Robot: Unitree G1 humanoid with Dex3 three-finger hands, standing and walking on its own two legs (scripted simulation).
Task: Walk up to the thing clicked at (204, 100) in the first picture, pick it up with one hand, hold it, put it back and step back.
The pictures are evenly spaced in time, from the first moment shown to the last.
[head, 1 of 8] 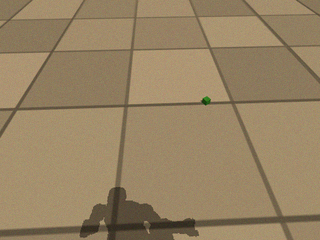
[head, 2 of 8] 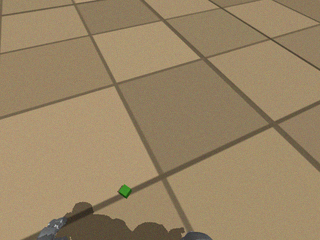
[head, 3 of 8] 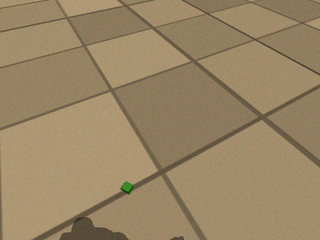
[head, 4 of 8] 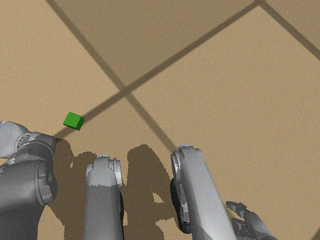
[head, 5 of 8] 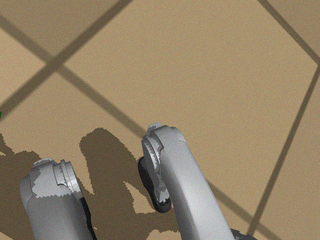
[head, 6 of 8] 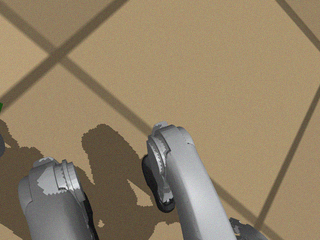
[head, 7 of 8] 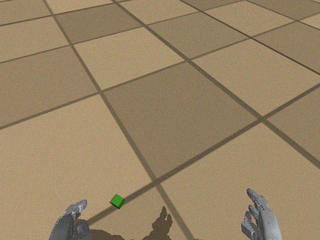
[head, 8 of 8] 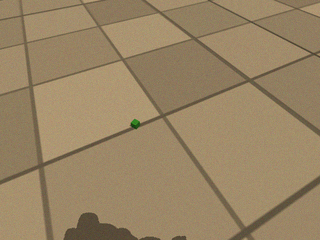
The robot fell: no
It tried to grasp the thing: yes
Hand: left
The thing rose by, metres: 0.01
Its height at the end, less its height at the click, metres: +0.00
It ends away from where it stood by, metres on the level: 0.00
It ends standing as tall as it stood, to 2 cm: yes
